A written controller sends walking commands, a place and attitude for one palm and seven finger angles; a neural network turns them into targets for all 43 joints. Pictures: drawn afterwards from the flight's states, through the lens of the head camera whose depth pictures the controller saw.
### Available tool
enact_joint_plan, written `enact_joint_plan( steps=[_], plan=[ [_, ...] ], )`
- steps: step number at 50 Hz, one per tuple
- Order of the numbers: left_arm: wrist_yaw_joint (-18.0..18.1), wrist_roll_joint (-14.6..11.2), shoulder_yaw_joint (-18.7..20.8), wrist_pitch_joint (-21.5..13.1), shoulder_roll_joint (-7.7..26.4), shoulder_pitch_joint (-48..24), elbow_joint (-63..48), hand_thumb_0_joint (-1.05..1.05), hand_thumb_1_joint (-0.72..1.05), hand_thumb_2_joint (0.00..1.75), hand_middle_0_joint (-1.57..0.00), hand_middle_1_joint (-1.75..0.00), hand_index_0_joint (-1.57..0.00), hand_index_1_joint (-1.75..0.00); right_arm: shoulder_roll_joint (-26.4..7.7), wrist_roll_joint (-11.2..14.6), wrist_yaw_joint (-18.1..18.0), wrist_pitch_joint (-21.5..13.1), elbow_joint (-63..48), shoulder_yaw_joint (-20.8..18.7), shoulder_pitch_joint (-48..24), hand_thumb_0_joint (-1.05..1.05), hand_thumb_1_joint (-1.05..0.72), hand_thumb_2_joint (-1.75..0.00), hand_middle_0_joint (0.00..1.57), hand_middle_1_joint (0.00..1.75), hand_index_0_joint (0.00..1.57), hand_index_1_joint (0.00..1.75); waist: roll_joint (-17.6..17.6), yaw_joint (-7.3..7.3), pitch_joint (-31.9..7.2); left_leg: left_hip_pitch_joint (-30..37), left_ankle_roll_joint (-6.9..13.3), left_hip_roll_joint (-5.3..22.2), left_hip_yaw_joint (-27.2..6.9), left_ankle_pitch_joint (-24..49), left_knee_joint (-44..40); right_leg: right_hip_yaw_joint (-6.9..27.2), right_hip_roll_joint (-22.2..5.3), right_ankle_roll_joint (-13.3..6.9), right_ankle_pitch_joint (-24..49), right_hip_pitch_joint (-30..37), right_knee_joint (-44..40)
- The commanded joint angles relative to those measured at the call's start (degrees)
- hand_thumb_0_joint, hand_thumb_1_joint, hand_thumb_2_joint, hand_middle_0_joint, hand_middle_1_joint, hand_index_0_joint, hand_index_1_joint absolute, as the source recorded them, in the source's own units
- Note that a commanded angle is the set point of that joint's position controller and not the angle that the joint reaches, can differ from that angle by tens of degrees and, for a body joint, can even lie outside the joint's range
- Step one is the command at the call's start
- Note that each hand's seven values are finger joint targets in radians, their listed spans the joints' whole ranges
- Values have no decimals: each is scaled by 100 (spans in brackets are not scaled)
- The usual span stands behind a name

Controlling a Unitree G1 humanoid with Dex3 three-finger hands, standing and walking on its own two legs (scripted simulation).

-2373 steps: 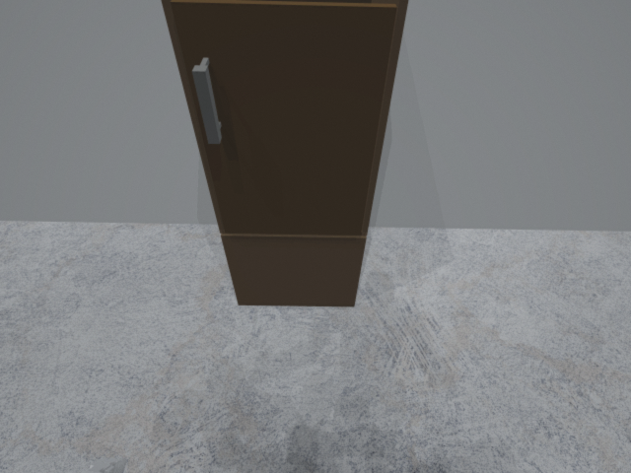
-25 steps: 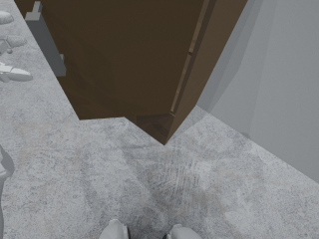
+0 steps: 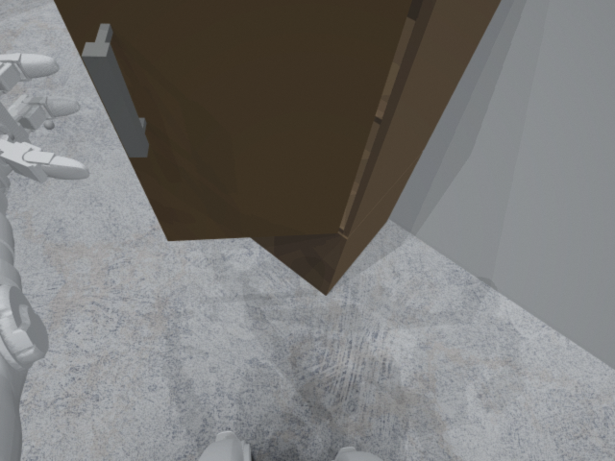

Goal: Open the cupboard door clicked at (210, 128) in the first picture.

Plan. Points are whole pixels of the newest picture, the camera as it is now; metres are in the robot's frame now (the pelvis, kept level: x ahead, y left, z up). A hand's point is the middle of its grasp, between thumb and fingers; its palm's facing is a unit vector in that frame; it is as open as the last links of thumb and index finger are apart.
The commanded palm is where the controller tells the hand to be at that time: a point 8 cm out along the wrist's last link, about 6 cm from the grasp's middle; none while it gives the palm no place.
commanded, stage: move the hooked fingers beside the handle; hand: left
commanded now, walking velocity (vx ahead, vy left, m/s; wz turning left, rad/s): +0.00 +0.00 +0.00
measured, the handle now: (123, 95) +0.55 +0.21 +0.12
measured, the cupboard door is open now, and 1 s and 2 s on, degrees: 44 44 44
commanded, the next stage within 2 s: slide the fingers in behind the handle in 0.18 s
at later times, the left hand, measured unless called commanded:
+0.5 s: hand (66, 122) +0.49 +0.26 +0.13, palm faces +0.03 -1.00 +0.00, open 14.0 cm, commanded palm +0.48 +0.30 +0.12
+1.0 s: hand (94, 120) +0.50 +0.23 +0.13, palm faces +0.04 -1.00 +0.02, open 14.0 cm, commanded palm +0.47 +0.28 +0.12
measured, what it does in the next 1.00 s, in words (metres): stands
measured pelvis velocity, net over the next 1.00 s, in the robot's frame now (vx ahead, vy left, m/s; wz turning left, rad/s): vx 0.00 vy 0.00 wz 0.00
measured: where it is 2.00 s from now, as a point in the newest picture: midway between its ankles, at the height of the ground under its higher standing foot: outside the picture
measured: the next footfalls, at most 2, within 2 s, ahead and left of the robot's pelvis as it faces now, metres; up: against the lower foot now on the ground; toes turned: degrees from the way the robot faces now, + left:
none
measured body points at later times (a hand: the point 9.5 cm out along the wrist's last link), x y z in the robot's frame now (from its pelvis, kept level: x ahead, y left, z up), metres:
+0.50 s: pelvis -0.01 +0.00 +0.00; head +0.10 +0.02 +0.43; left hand +0.49 +0.31 +0.13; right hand -0.03 -0.28 -0.10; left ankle +0.02 +0.10 -0.70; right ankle -0.04 -0.12 -0.70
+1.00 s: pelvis +0.00 +0.00 +0.00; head +0.10 +0.02 +0.44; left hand +0.49 +0.28 +0.13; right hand +0.00 -0.28 -0.11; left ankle +0.02 +0.10 -0.70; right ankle -0.04 -0.12 -0.70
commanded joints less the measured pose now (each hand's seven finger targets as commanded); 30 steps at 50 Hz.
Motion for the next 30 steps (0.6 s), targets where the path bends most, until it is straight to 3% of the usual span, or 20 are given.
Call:
enact_joint_plan(
  steps=[1,2,3,5,7,8,10,11,13,15,17,18,20,21,22,26,28,30],
  plan=[
    [83,-72,100,-381,1805,-2714,-1060,0,-50,30,-30,-120,-30,-120,-1119,-8,-140,-101,-236,-401,944,0,-90,-90,20,30,20,30,866,-165,-2003,2699,103,-156,-499,2006,-251,168,230,-13,1942,-423,-503],
    [97,-97,96,-427,1751,-2798,-1146,0,-50,30,-30,-120,-30,-120,-1110,-26,-146,-121,-243,-398,966,0,-90,-90,20,30,20,30,858,-175,-2095,2784,122,-166,-500,2082,-222,165,241,-26,1992,-411,-491],
    [101,-60,238,-434,1991,-2783,-1037,0,-50,30,-30,-120,-30,-120,-1147,-16,-160,-122,-229,-400,965,0,-90,-90,20,30,20,30,826,-158,-2222,2755,110,-149,-516,1985,-202,189,231,-7,1907,-417,-491],
    [79,-42,154,-476,1947,-2934,-1108,0,-50,30,-30,-120,-30,-120,-1131,-20,-167,-140,-216,-398,975,0,-90,-90,20,30,20,30,1039,-180,-2293,2853,92,-146,-537,2032,-179,190,231,-20,1898,-479,-464],
    [48,-105,120,-548,1805,-2903,-1320,0,-50,30,-30,-120,-30,-120,-1102,-46,-156,-165,-220,-400,1003,0,-90,-90,20,30,20,30,1203,-125,-2581,3108,81,-146,-549,2348,-146,167,246,-51,2075,-414,-414],
    [36,-91,265,-518,1964,-2708,-1178,0,-50,30,-30,-120,-30,-120,-1120,-36,-152,-154,-200,-411,1007,0,-90,-90,20,30,20,30,1175,-63,-2655,3098,69,-134,-542,2356,-121,174,248,-41,2090,-409,-412],
    [11,-99,209,-410,1945,-2701,-949,0,-50,30,-30,-120,-30,-120,-1121,-11,-154,-136,-201,-392,1002,0,-90,-90,20,30,20,30,868,-137,-2336,2765,111,-145,-512,2140,-164,182,249,-3,2065,-341,-469],
    [-8,-94,210,-351,1954,-2588,-867,0,-50,30,-30,-120,-30,-120,-1124,-5,-153,-133,-225,-387,992,0,-90,-90,20,30,20,30,820,-97,-2271,2589,123,-174,-459,2009,-176,199,241,8,2045,-238,-491],
    [1,-47,258,-343,2083,-2598,-937,0,-50,30,-30,-120,-30,-120,-1140,-5,-170,-121,-241,-381,1020,0,-90,-90,20,30,20,30,889,-90,-2312,2605,125,-171,-471,2087,-179,195,235,-4,2103,-260,-455],
    [25,-59,116,-376,1865,-2709,-1123,0,-50,30,-30,-120,-30,-120,-1106,-28,-150,-125,-233,-394,1034,0,-90,-90,20,30,20,30,1066,-124,-2309,2753,108,-158,-478,2107,-184,180,247,-7,2036,-376,-479],
    [41,-146,130,-433,1761,-2620,-1160,0,-50,30,-30,-120,-30,-120,-1115,-44,-139,-127,-220,-403,1084,0,-90,-90,20,30,20,30,860,-143,-2342,2800,123,-149,-509,2105,-193,152,275,-26,1980,-376,-485],
    [42,-146,225,-449,1893,-2671,-1144,0,-50,30,-30,-120,-30,-120,-1134,-36,-148,-122,-190,-420,1074,0,-90,-90,20,30,20,30,845,-130,-2352,2760,111,-132,-513,2057,-198,171,265,-9,1968,-353,-488],
    [54,-150,11,-414,1592,-2718,-1092,0,-50,30,-30,-120,-30,-120,-1105,-33,-131,-139,-165,-424,1068,0,-90,-90,20,30,20,30,987,-183,-2190,2769,105,-139,-506,1903,-211,152,262,-15,1797,-530,-521],
    [86,-124,84,-409,1705,-2704,-1104,0,-50,30,-30,-120,-30,-120,-1131,-44,-132,-139,-152,-425,1104,0,-90,-90,20,30,20,30,924,-150,-2207,2751,99,-127,-549,1865,-233,141,261,-26,1717,-522,-512],
    [119,-136,27,-423,1602,-2722,-1131,0,-50,30,-30,-120,-30,-120,-1116,-47,-131,-149,-146,-421,1114,0,-90,-90,20,30,20,30,1018,-155,-2212,2830,101,-137,-553,1930,-238,136,265,-48,1719,-554,-505],
    [296,-49,23,-365,1599,-2873,-1076,0,-50,30,-30,-120,-30,-120,-1109,-58,-121,-177,-107,-426,1150,0,-90,-90,20,30,20,30,846,-214,-2161,2719,103,-112,-567,1767,-259,136,247,-12,1602,-589,-520],
    [367,-36,272,-435,1833,-2719,-1229,0,-50,30,-30,-120,-30,-120,-1107,-81,-102,-195,-135,-428,1169,0,-90,-90,20,30,20,30,998,-51,-2530,2841,88,-134,-534,2108,-215,156,250,-32,1917,-340,-439],
    [408,8,174,-468,1695,-2736,-1353,0,-50,30,-30,-120,-30,-120,-1070,-79,-77,-191,-155,-440,1151,0,-90,-90,20,30,20,30,1040,-79,-2563,2914,80,-125,-522,2214,-188,151,259,-22,2003,-364,-423]
  ],
)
